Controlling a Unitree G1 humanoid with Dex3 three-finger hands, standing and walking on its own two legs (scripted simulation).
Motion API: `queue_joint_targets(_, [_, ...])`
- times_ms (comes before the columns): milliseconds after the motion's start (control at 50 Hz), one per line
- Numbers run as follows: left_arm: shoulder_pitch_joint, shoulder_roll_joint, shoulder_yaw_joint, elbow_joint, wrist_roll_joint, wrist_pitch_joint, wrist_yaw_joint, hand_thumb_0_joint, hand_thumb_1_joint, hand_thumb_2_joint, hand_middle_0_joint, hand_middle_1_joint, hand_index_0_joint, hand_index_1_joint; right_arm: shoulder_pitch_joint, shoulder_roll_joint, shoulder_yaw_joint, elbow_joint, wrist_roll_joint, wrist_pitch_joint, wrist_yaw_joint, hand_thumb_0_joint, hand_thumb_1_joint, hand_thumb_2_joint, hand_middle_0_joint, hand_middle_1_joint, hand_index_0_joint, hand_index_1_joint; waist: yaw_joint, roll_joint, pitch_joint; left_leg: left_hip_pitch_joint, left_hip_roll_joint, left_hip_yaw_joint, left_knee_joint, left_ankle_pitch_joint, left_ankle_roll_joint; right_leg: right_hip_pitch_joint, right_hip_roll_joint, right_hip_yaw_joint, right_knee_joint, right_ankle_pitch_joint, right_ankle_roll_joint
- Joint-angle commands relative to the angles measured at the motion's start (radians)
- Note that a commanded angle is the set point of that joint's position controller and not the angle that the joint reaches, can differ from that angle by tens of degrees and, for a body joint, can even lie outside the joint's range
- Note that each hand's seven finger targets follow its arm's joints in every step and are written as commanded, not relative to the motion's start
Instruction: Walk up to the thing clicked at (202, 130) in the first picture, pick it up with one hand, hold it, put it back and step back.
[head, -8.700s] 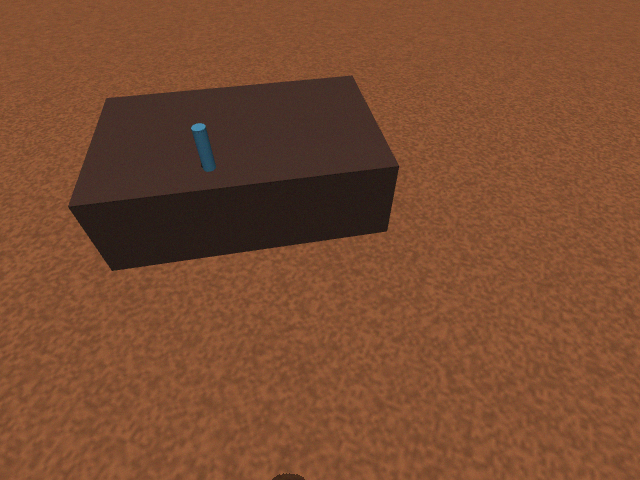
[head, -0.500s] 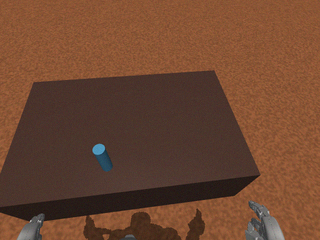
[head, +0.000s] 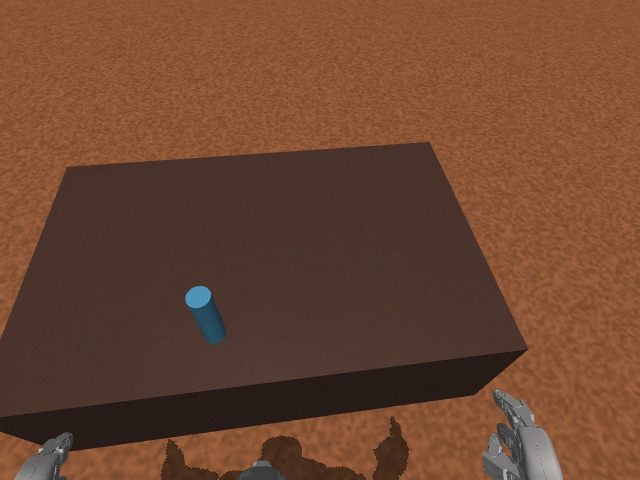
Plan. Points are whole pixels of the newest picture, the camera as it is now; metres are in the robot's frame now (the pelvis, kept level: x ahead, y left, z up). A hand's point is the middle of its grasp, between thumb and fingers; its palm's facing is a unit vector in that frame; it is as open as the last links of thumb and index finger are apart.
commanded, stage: go down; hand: left
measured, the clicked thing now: (207, 317) +0.47 +0.23 -0.27
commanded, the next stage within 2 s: none
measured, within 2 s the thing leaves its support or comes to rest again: neither
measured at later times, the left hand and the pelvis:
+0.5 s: hand out of the picture +0.13 +0.29 -0.08, palm faces +0.11 -0.94 -0.33, open 17.5 cm; pelvis -0.01 +0.00 -0.01, yaw +0 degrees
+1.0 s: hand (30, 403) +0.24 +0.36 -0.02, palm faces +0.23 -0.94 -0.25, open 17.4 cm; pelvis -0.02 +0.00 +0.00, yaw +0 degrees
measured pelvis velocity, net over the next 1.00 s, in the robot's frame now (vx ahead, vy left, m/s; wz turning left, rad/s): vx -0.02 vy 0.00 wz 0.00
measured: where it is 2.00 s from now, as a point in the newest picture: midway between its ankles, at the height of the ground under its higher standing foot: outside the picture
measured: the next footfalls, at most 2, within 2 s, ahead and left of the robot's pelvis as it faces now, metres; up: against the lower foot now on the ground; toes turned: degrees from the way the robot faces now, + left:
none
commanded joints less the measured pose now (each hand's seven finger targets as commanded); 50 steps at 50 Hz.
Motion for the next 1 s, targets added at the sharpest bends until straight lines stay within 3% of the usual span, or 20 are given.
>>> queue_joint_targets(0, [0.011,0.226,0.103,-0.193,0.004,-0.008,0.026,0.000,-0.555,0.022,-0.073,-0.031,-0.065,-0.036,-0.036,-0.150,-0.058,-0.154,0.003,-0.066,-0.021,0.000,-0.870,-0.890,0.200,0.300,0.200,0.300,0.006,0.075,-0.147,0.283,-0.010,-0.016,-0.110,0.284,0.027,-0.079,0.019,-0.018,-0.122,0.304,-0.014])
queue_joint_targets(100, [0.035,0.217,0.100,-0.215,-0.001,0.015,0.033,0.000,-0.558,0.024,-0.070,-0.027,-0.061,-0.033,-0.029,-0.150,-0.057,-0.159,0.004,-0.078,-0.027,0.000,-0.867,-0.889,0.200,0.300,0.200,0.300,0.002,0.077,-0.134,0.269,-0.009,-0.022,-0.112,0.264,0.025,-0.088,0.023,-0.025,-0.118,0.280,-0.017])
queue_joint_targets(160, [0.022,0.219,0.103,-0.229,-0.005,0.023,0.035,0.000,-0.596,0.004,-0.075,-0.031,-0.071,-0.033,-0.035,-0.151,-0.055,-0.157,0.003,-0.086,-0.032,0.000,-0.860,-0.886,0.201,0.300,0.200,0.300,0.003,0.091,-0.098,0.247,-0.003,-0.037,-0.135,0.186,0.016,-0.106,0.024,-0.032,-0.118,0.209,-0.023])
queue_joint_targets(200, [0.024,0.222,0.102,-0.253,-0.009,0.025,0.036,0.000,-0.564,0.020,-0.068,-0.029,-0.061,-0.033,-0.024,-0.147,-0.053,-0.158,0.005,-0.090,-0.036,0.000,-0.859,-0.887,0.201,0.300,0.200,0.300,0.001,0.090,-0.118,0.256,-0.003,-0.032,-0.124,0.218,0.019,-0.098,0.023,-0.030,-0.119,0.238,-0.021])
queue_joint_targets(260, [0.015,0.235,0.111,-0.272,-0.010,0.027,0.036,0.000,-0.565,0.033,-0.063,-0.030,-0.054,-0.036,-0.027,-0.148,-0.051,-0.162,0.004,-0.097,-0.038,0.000,-0.856,-0.887,0.200,0.300,0.200,0.300,0.001,0.097,-0.110,0.247,-0.006,-0.034,-0.128,0.198,0.017,-0.109,0.024,-0.032,-0.118,0.220,-0.024])
queue_joint_targets(320, [0.036,0.207,0.095,-0.244,-0.012,0.029,0.033,0.000,-0.571,0.041,-0.063,-0.038,-0.055,-0.043,-0.028,-0.146,-0.050,-0.154,0.002,-0.104,-0.041,0.000,-0.853,-0.886,0.200,0.300,0.200,0.300,-0.001,0.084,-0.106,0.242,-0.004,-0.036,-0.133,0.160,0.015,-0.110,0.026,-0.034,-0.117,0.192,-0.024])
queue_joint_targets(340, [0.018,0.227,0.112,-0.250,-0.012,0.026,0.035,0.000,-0.588,0.044,-0.066,-0.045,-0.057,-0.052,-0.031,-0.152,-0.052,-0.155,0.001,-0.106,-0.043,0.000,-0.856,-0.887,0.200,0.300,0.200,0.300,0.000,0.096,-0.103,0.239,-0.004,-0.037,-0.134,0.152,0.013,-0.115,0.026,-0.032,-0.117,0.184,-0.026])
queue_joint_targets(520, [0.029,0.231,0.124,-0.251,-0.019,0.010,0.026,0.000,-0.551,0.071,-0.060,-0.049,-0.049,-0.057,-0.025,-0.148,-0.046,-0.152,0.000,-0.124,-0.053,0.000,-0.857,-0.888,0.201,0.300,0.200,0.300,-0.003,0.094,-0.101,0.235,-0.008,-0.029,-0.130,0.139,0.010,-0.123,0.026,-0.028,-0.115,0.177,-0.026])
queue_joint_targets(580, [-0.028,0.267,0.151,-0.244,-0.022,-0.006,0.022,0.000,-0.550,0.075,-0.061,-0.048,-0.046,-0.060,-0.026,-0.152,-0.045,-0.140,-0.002,-0.129,-0.058,0.000,-0.860,-0.889,0.201,0.300,0.200,0.300,-0.004,0.098,-0.098,0.230,-0.006,-0.037,-0.136,0.114,0.009,-0.125,0.025,-0.028,-0.115,0.160,-0.026])
queue_joint_targets(640, [-0.115,0.301,0.170,-0.211,-0.031,-0.033,0.018,0.000,-0.540,0.079,-0.056,-0.041,-0.041,-0.053,-0.025,-0.157,-0.041,-0.124,0.001,-0.140,-0.066,0.000,-0.865,-0.891,0.200,0.300,0.200,0.300,-0.025,0.074,-0.091,0.222,-0.006,-0.029,-0.123,0.109,0.014,-0.138,0.024,-0.018,-0.121,0.166,-0.019])
queue_joint_targets(680, [-0.216,0.383,0.224,-0.233,-0.042,-0.069,0.016,0.000,-0.526,0.082,-0.053,-0.028,-0.033,-0.045,-0.013,-0.162,-0.038,-0.106,0.001,-0.147,-0.072,0.000,-0.873,-0.894,0.200,0.300,0.200,0.300,-0.019,0.100,-0.110,0.226,-0.009,-0.023,-0.118,0.117,0.014,-0.126,0.016,-0.006,-0.126,0.175,-0.019])
queue_joint_targets(740, [-0.267,0.397,0.242,-0.132,-0.063,-0.106,-0.012,0.000,-0.506,0.092,-0.048,-0.032,-0.028,-0.049,-0.020,-0.168,-0.029,-0.081,0.001,-0.159,-0.076,0.000,-0.877,-0.897,0.200,0.300,0.200,0.300,-0.028,0.090,-0.099,0.223,-0.007,-0.026,-0.123,0.097,0.014,-0.128,0.015,0.000,-0.130,0.161,-0.016])
queue_joint_targets(800, [-0.392,0.500,0.306,-0.081,-0.079,-0.146,-0.050,0.000,-0.508,0.079,-0.050,-0.015,-0.025,-0.036,-0.013,-0.179,-0.028,-0.044,-0.001,-0.163,-0.076,0.000,-0.878,-0.897,0.200,0.300,0.200,0.300,-0.018,0.112,-0.123,0.229,-0.013,-0.022,-0.114,0.133,0.015,-0.105,0.005,0.020,-0.148,0.191,-0.013])
queue_joint_targets(820, [-0.351,0.464,0.289,0.034,-0.079,-0.148,-0.071,0.000,-0.515,0.076,-0.053,-0.019,-0.029,-0.039,-0.014,-0.181,-0.027,-0.035,-0.003,-0.164,-0.073,0.000,-0.879,-0.897,0.200,0.300,0.200,0.300,-0.023,0.103,-0.102,0.225,-0.013,-0.023,-0.121,0.127,0.015,-0.109,0.007,0.016,-0.148,0.183,-0.014])
queue_joint_targets(840, [-0.364,0.461,0.291,0.057,-0.089,-0.157,-0.093,0.000,-0.533,0.063,-0.058,-0.009,-0.032,-0.032,-0.014,-0.181,-0.027,-0.034,-0.003,-0.166,-0.070,0.000,-0.884,-0.899,0.200,0.300,0.200,0.300,-0.014,0.104,-0.116,0.230,-0.013,-0.023,-0.115,0.148,0.017,-0.099,0.005,0.021,-0.153,0.199,-0.014])
queue_joint_targets(860, [-0.421,0.487,0.306,0.066,-0.092,-0.173,-0.110,0.000,-0.537,0.055,-0.058,0.000,-0.030,-0.023,-0.006,-0.185,-0.030,-0.023,-0.004,-0.166,-0.068,0.000,-0.885,-0.899,0.200,0.300,0.199,0.300,-0.016,0.099,-0.136,0.232,-0.014,-0.023,-0.111,0.166,0.018,-0.097,0.005,0.023,-0.153,0.214,-0.014])
queue_joint_targets(880, [-0.391,0.479,0.308,0.157,-0.094,-0.176,-0.133,0.000,-0.542,0.057,-0.058,0.000,-0.027,-0.022,0.000,-0.194,-0.036,-0.017,-0.002,-0.166,-0.066,0.000,-0.888,-0.901,0.199,0.300,0.199,0.300,-0.012,0.085,-0.149,0.249,-0.013,-0.025,-0.112,0.198,0.021,-0.090,0.010,0.014,-0.149,0.236,-0.014])
queue_joint_targets(900, [-0.407,0.477,0.309,0.166,-0.100,-0.191,-0.156,0.000,-0.555,0.052,-0.061,0.000,-0.032,-0.024,0.009,-0.197,-0.038,-0.011,-0.005,-0.162,-0.061,0.000,-0.888,-0.901,0.199,0.300,0.199,0.300,-0.011,0.100,-0.158,0.260,-0.011,-0.027,-0.111,0.221,0.022,-0.092,0.014,0.007,-0.141,0.255,-0.016])
queue_joint_targets(940, [-0.451,0.531,0.347,0.233,-0.101,-0.228,-0.200,0.000,-0.569,0.040,-0.063,0.000,-0.036,-0.020,0.026,-0.208,-0.045,0.003,-0.010,-0.163,-0.054,0.000,-0.891,-0.901,0.199,0.300,0.199,0.300,-0.002,0.098,-0.176,0.265,-0.007,-0.027,-0.100,0.267,0.025,-0.092,0.018,-0.003,-0.128,0.289,-0.017])
queue_joint_targets(980, [-0.451,0.546,0.363,0.295,-0.098,-0.275,-0.241,0.000,-0.565,0.049,-0.060,0.000,-0.031,-0.022,0.039,-0.210,-0.049,0.007,-0.014,-0.161,-0.048,0.000,-0.885,-0.900,0.199,0.300,0.199,0.300,0.010,0.082,-0.180,0.260,-0.007,-0.022,-0.092,0.303,0.027,-0.096,0.021,-0.009,-0.115,0.314,-0.019])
